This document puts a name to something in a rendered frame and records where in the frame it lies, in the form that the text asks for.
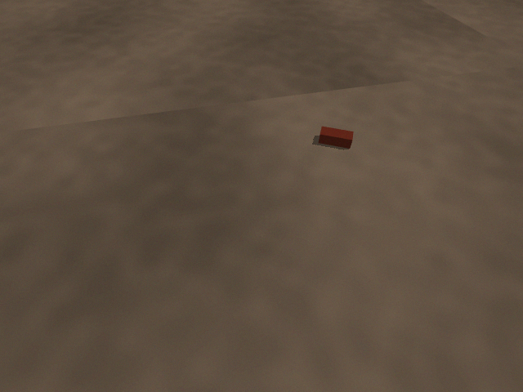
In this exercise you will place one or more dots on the carton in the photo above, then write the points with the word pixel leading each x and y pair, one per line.
pixel 336 137

